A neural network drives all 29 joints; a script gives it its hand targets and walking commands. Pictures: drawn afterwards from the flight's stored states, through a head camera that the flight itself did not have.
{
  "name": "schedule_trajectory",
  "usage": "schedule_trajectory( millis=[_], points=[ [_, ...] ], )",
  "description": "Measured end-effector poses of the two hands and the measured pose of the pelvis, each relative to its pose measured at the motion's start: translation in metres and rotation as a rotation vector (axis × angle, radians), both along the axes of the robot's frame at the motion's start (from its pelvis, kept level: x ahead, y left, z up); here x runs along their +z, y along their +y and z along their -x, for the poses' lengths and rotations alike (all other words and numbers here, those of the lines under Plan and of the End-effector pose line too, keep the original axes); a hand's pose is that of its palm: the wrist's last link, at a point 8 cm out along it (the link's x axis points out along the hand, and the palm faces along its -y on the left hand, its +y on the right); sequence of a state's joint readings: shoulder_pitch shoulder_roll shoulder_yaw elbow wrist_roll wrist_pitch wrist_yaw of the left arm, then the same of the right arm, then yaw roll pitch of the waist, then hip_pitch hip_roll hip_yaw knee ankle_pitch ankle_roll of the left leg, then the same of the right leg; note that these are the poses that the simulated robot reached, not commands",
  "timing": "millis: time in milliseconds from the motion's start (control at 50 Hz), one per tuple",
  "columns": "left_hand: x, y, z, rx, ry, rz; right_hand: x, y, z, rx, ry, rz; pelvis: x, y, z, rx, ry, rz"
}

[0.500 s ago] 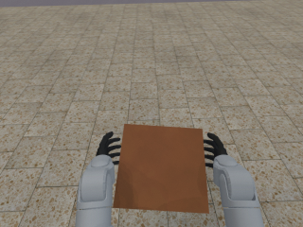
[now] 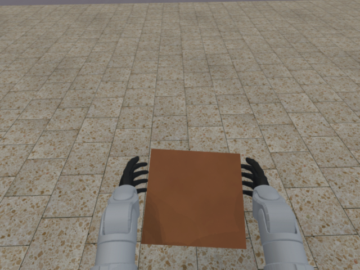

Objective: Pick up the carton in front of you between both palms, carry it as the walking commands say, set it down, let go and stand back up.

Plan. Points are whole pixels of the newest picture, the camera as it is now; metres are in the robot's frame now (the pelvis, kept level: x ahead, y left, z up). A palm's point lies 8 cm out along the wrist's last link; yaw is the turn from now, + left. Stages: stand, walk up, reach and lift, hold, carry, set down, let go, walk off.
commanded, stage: carry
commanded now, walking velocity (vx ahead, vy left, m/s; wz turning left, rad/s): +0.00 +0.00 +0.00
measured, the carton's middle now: (190, 201) +0.31 +0.00 -0.07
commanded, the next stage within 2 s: hold in 1.62 s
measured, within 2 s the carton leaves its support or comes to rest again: neither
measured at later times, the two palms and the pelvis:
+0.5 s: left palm (123, 199) +0.26 +0.15 +0.05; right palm (262, 201) +0.25 -0.14 +0.05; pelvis -0.03 +0.01 +0.00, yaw +0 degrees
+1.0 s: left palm (121, 206) +0.25 +0.15 +0.05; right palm (262, 208) +0.24 -0.14 +0.04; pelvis -0.04 +0.01 +0.00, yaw +0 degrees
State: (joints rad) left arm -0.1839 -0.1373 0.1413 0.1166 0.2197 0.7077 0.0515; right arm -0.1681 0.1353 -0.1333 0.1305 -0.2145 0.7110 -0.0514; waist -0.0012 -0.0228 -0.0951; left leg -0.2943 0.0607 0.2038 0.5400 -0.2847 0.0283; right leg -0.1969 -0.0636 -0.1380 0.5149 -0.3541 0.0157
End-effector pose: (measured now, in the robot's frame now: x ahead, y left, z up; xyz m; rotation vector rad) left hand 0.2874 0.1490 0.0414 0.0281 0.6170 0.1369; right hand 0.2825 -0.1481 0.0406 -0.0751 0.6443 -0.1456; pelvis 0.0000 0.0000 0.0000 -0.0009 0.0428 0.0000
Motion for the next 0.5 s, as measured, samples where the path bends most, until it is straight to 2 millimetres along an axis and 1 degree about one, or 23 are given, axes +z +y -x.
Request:
schedule_trajectory(
  millis=[220,420,500],
  points=[
    [0.002,0.004,0.016,0.007,0.018,0.001,0.001,0.004,0.017,0.011,0.019,0.002,0.001,0.002,0.012,-0.002,-0.010,0.000],
    [0.006,0.002,0.024,-0.010,0.012,-0.005,0.004,0.002,0.027,-0.005,0.015,0.008,0.001,0.005,0.024,-0.006,-0.013,0.004],
    [0.007,0.004,0.027,-0.003,0.005,-0.004,0.007,0.004,0.031,-0.005,0.008,-0.003,0.001,0.006,0.028,-0.006,-0.010,0.004]
  ],
)
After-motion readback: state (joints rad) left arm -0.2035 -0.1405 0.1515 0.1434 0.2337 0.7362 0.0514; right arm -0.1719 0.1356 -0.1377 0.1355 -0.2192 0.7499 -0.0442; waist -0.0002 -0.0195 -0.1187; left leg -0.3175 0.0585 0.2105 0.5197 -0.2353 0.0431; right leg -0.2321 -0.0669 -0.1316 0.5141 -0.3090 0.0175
